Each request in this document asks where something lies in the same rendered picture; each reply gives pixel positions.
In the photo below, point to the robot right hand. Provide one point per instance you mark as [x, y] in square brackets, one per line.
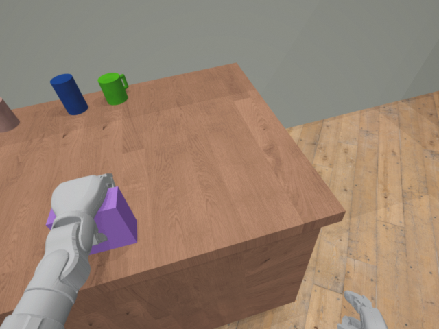
[370, 318]

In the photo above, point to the robot left hand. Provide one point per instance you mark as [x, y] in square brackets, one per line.
[86, 195]

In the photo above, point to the robot left forearm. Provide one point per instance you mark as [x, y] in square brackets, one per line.
[51, 293]

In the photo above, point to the sponge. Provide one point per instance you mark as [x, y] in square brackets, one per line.
[114, 219]

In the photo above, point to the table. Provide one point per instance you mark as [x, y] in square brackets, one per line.
[228, 207]

